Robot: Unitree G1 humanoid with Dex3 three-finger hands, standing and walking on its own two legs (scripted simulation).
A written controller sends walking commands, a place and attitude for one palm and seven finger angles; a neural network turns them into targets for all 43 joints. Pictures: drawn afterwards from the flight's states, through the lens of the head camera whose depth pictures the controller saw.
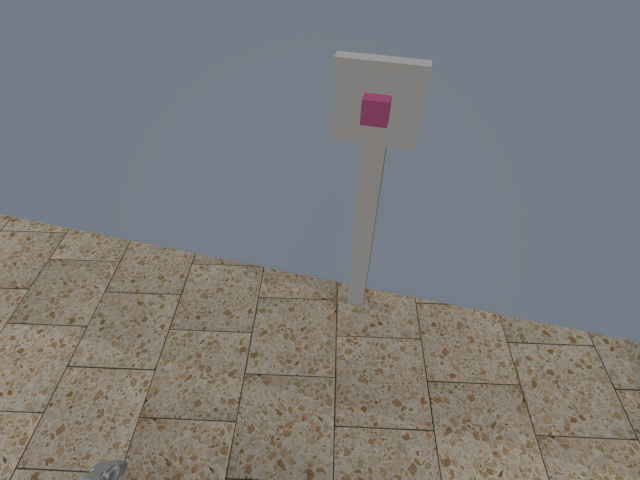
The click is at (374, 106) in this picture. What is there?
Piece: button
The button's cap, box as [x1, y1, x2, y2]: [360, 92, 391, 127]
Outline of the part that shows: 364,92 361,104 360,124 386,127 391,96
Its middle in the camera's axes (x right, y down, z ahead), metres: +0.12 -0.27 +0.82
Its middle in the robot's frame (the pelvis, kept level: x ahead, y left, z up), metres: +0.81 -0.07 +0.05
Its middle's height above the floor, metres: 0.82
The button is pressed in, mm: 0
